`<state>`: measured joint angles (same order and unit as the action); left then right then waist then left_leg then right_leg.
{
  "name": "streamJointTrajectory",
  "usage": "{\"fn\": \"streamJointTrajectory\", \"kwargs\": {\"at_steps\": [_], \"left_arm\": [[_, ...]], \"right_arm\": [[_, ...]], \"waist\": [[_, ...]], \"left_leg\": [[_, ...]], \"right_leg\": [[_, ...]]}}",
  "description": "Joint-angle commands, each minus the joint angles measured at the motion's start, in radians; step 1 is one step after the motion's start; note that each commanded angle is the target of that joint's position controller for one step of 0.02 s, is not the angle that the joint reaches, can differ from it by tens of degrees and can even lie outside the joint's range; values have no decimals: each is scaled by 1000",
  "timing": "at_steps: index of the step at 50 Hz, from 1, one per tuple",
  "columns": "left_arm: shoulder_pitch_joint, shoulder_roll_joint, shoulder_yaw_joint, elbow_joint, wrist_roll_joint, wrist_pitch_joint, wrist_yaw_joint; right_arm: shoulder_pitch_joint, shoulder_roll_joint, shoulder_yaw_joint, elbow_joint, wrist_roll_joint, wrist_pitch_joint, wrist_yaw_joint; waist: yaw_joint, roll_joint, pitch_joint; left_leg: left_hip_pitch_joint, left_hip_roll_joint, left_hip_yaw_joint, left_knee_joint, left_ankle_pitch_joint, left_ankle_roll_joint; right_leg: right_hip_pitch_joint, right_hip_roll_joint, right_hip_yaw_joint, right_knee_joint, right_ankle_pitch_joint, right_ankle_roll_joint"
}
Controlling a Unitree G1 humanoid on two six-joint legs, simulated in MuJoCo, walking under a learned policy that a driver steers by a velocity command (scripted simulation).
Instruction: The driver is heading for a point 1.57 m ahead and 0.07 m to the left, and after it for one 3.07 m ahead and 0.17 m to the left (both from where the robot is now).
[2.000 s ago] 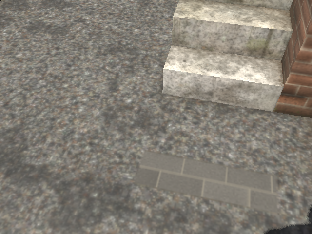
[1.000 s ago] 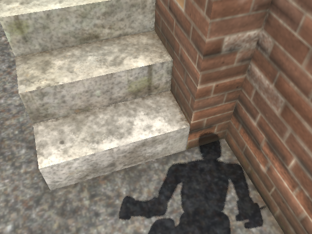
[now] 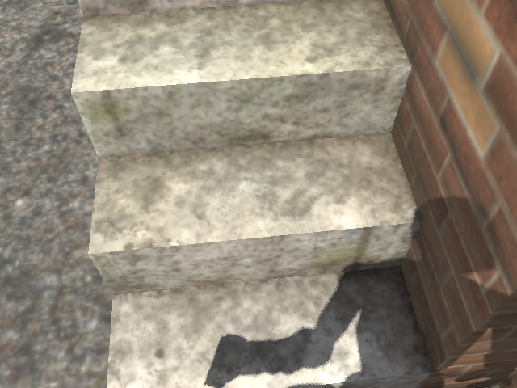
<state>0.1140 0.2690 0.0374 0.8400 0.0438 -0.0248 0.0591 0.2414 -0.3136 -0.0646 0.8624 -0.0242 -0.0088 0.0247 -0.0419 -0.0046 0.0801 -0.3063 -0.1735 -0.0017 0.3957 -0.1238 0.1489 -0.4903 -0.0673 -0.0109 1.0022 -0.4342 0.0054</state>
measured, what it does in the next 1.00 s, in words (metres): climbs: right foot, then left foot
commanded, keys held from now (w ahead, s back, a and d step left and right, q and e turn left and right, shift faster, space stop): w+q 0.36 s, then w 0.12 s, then w+e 0.02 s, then e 0.50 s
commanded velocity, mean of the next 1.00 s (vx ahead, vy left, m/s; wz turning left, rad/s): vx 0.33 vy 0.06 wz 0.15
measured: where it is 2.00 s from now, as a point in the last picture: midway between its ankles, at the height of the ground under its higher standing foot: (199, 328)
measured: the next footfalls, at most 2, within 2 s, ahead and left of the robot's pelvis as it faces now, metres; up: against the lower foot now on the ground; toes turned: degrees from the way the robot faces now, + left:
right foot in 0.16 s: +0.15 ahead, -0.11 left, +0.00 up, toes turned +5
left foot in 0.48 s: +0.17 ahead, +0.26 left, +0.00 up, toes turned +19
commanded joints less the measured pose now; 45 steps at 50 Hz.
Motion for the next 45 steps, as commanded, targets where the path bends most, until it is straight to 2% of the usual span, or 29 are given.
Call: {"fn": "streamJointTrajectory", "kwargs": {"at_steps": [1,5,7,8,9,10,11,12,13,16,17,19,20,21,23,24,25,26,27,28,30,31,32,35,37,40,43,44,45], "left_arm": [[105,97,14,-13,-12,19,20],[96,125,11,-27,-18,15,37],[227,147,15,13,-20,5,44],[390,158,26,58,-9,-9,54],[412,246,62,50,18,-17,64],[247,246,66,5,12,-12,56],[150,174,52,-40,-2,-21,44],[96,124,42,-45,-14,-29,28],[82,109,38,-48,-10,-36,15],[126,120,44,-32,20,-57,-18],[126,140,47,-29,12,-62,-25],[119,194,62,-41,2,-61,-36],[134,219,73,-35,6,-56,-47],[170,195,62,-14,-6,-45,-66],[142,136,44,-24,-12,-37,-83],[119,58,25,-58,-5,-42,-82],[221,-56,-9,-105,-29,-38,-76],[241,-16,0,-64,-39,-20,-51],[145,0,9,-74,-40,-16,-41],[94,9,6,-77,-38,-24,-44],[143,16,13,-48,-40,-3,-53],[173,-3,15,-44,-44,13,-52],[152,-27,14,-62,-49,29,-40],[-37,-71,-4,-190,-41,56,-9],[-130,-96,-16,-262,-28,65,4],[-222,-113,-30,-350,-25,79,8],[-274,-149,-57,-448,-14,91,-16],[-255,-184,-69,-485,-6,94,-26],[-202,-158,-77,-463,-29,100,-30]], "right_arm": [[-2,-140,-33,-71,-5,-7,-1],[-32,-148,-36,-92,-13,2,-8],[-112,-143,-36,-120,-18,0,-3],[-163,-112,-24,-147,1,-9,0],[-151,-12,4,-163,38,-24,-1],[-30,-64,-2,-128,-5,-16,-7],[8,-116,-20,-116,-38,-2,4],[-9,-92,-17,-118,-45,5,15],[-20,-52,-8,-137,-44,13,17],[-90,8,19,-169,-20,32,36],[-113,37,34,-194,-9,36,43],[-152,32,37,-219,12,35,61],[-143,16,31,-223,19,40,55],[-57,8,26,-213,4,25,38],[174,-42,-2,-113,-17,-4,9],[229,-64,3,-77,-38,-22,8],[314,-265,-30,-87,-35,-21,-13],[301,-273,-48,-98,-25,-20,-19],[210,-215,-35,-104,-20,-26,-19],[108,-126,-5,-100,-17,-37,-17],[57,-41,29,-95,-14,-46,-17],[89,-30,33,-75,-16,-50,-14],[137,-47,26,-49,-16,-55,-12],[209,-34,26,12,-14,-64,-29],[233,-26,31,40,-11,-72,-42],[213,-36,40,45,-2,-86,-41],[201,-48,45,71,2,-62,-68],[190,-87,31,75,4,-58,-95],[157,-142,18,49,20,-42,-92]], "waist": [[32,53,-180],[42,79,-168],[118,93,-178],[195,39,-218],[210,-239,-244],[102,-268,-208],[48,-145,-164],[19,-67,-120],[11,-69,-93],[51,-107,-31],[49,-140,-26],[65,-207,-43],[64,-258,-66],[22,-276,-141],[-96,-45,-167],[-100,86,-159],[-48,437,-274],[-93,274,-381],[-64,178,-242],[-18,105,-114],[33,111,-97],[34,132,-117],[25,174,-118],[7,156,-25],[8,123,-13],[29,50,36],[57,66,46],[90,146,-29],[83,127,-79]], "left_leg": [[115,282,-297,-72,470,67],[21,241,-363,-72,295,-49],[-100,177,-341,-4,273,-138],[-249,113,-291,129,307,-193],[-415,8,-174,510,-31,-185],[-472,55,-95,857,-419,-186],[-442,163,-163,1011,-359,-167],[-448,182,-183,1070,-298,-149],[-473,174,-156,1094,-274,-136],[-420,181,-44,838,-182,-145],[-325,189,3,708,-186,-143],[-85,176,69,429,-212,-139],[-35,155,92,361,-207,-136],[85,146,99,275,-176,-121],[303,63,199,68,-24,-132],[381,168,43,16,66,-163],[512,556,-501,-68,481,-46],[456,622,-600,-116,419,110],[355,573,-458,-74,320,123],[259,489,-309,-11,409,57],[173,456,-196,-2,467,8],[154,469,-176,-14,447,18],[178,496,-192,-38,389,40],[246,556,-191,-110,132,40],[307,595,-181,-146,44,33],[254,551,-68,-226,-77,-6],[137,427,57,-270,134,-34],[206,444,66,-288,364,-45],[228,421,151,-313,514,-37]], "right_leg": [[60,10,-13,-97,14,23],[175,32,3,-285,98,-8],[385,41,6,-461,124,-45],[634,-16,37,-611,259,-75],[744,-337,409,-759,128,-166],[546,-520,623,-756,218,-290],[404,-529,591,-744,174,-310],[346,-450,473,-747,76,-272],[335,-367,354,-744,48,-205],[286,-239,33,-710,343,-101],[224,-233,-23,-734,390,-100],[150,-187,-112,-759,414,-78],[187,-199,-113,-736,474,-77],[214,-145,-147,-674,367,-87],[157,-82,-216,-315,528,-88],[1,-49,-179,-47,165,-59],[-236,81,-166,314,-164,7],[-239,55,-14,625,-91,10],[-336,28,-5,793,-56,8],[-373,10,17,712,-7,2],[-317,43,29,715,-16,-11],[-313,88,12,837,-29,-21],[-389,122,-2,983,-81,-36],[-699,142,71,1178,-176,-77],[-862,155,93,1334,-228,-85],[-916,135,46,1284,-231,-71],[-759,70,-79,931,-168,-43],[-655,26,-18,876,-157,-73],[-485,32,-98,561,-220,-88]]}}
Keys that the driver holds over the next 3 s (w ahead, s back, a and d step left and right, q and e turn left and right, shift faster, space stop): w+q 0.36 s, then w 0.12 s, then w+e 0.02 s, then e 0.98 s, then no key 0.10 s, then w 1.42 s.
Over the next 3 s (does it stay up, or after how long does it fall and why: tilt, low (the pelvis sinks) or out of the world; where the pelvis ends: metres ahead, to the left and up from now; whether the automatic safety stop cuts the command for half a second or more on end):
stays up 0.91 0.12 0.59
